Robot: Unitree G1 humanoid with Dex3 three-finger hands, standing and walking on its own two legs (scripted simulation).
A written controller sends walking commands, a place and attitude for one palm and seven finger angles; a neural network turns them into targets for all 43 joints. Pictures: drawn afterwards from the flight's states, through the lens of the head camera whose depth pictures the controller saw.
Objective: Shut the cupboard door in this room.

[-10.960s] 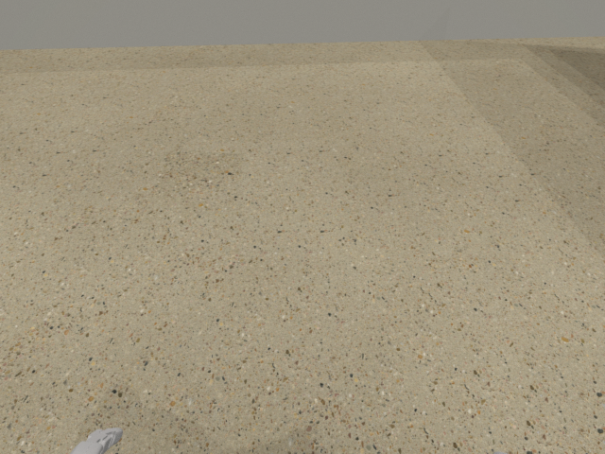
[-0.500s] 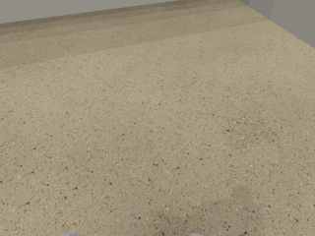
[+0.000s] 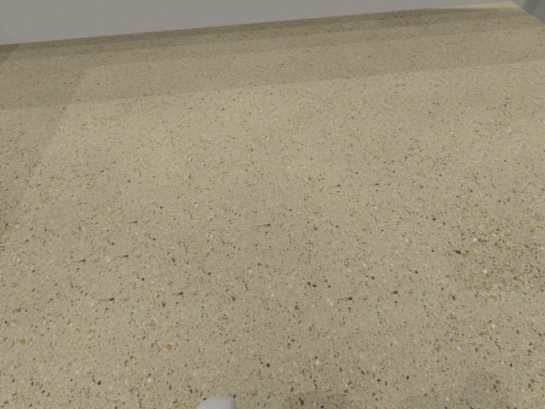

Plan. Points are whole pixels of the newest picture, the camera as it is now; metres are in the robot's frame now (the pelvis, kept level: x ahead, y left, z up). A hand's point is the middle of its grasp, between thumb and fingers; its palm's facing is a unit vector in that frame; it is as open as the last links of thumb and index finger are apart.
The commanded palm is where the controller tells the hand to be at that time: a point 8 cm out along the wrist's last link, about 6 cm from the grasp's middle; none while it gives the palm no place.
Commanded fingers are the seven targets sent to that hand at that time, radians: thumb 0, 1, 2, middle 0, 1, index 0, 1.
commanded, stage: turn or walk to find it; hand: left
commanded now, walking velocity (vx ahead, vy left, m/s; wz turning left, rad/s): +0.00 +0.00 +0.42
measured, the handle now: out of the picture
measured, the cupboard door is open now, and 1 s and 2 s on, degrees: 86 86 86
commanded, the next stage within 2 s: none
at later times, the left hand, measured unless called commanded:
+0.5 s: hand out of the picture +0.01 +0.28 -0.17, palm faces +0.22 -0.95 -0.24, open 7.4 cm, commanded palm none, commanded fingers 0.00 0.90 0.90 -0.20 -0.30 -0.20 -0.30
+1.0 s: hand out of the picture -0.05 +0.20 -0.15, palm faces +0.41 -0.87 -0.27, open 7.3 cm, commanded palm none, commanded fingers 0.00 0.90 0.90 -0.20 -0.30 -0.20 -0.30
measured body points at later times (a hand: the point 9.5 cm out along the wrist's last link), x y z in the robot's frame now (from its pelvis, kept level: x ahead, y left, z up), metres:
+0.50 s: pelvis -0.03 +0.06 +0.00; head +0.00 +0.09 +0.45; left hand +0.00 +0.33 -0.15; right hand +0.09 -0.16 -0.13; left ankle -0.04 +0.15 -0.74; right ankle -0.02 -0.10 -0.67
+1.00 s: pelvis -0.04 +0.00 +0.00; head +0.00 -0.02 +0.45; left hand -0.07 +0.24 -0.13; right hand +0.08 -0.24 -0.17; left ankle -0.14 +0.14 -0.65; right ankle -0.02 -0.09 -0.74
